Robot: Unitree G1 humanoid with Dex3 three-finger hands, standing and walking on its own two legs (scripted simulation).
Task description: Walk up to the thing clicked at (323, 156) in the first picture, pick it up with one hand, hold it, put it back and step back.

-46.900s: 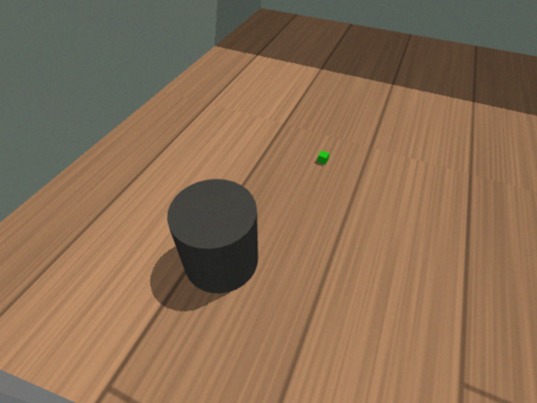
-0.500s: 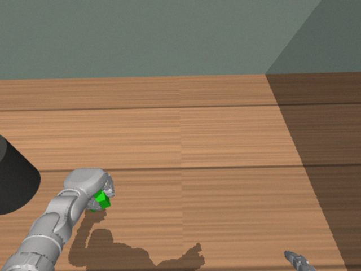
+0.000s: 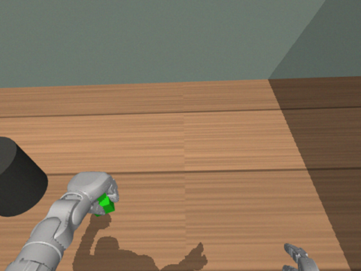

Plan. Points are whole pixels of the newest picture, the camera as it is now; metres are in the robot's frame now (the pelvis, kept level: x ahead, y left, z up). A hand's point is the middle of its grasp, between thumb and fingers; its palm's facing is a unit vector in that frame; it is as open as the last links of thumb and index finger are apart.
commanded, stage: hold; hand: left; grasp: from above
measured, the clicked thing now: (102, 202) +0.31 +0.22 -0.09
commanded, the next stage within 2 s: crouch in 1.00 s
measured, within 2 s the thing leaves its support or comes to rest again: neither
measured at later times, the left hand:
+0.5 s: hand (93, 204) +0.28 +0.21 -0.02, palm faces -0.46 -0.01 -0.89, open 5.2 cm
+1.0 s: hand (93, 199) +0.29 +0.22 -0.02, palm faces -0.48 -0.01 -0.88, open 5.3 cm
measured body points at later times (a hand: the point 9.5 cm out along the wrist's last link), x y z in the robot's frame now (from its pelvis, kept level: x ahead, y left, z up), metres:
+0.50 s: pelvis -0.01 +0.00 +0.01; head +0.00 -0.03 +0.46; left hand +0.30 +0.21 +0.03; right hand +0.14 -0.26 -0.11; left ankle +0.02 +0.12 -0.72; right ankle +0.02 -0.13 -0.72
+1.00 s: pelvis +0.01 +0.00 +0.01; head +0.03 -0.02 +0.46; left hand +0.31 +0.22 +0.03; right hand +0.16 -0.26 -0.10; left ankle +0.02 +0.12 -0.72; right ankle +0.02 -0.13 -0.72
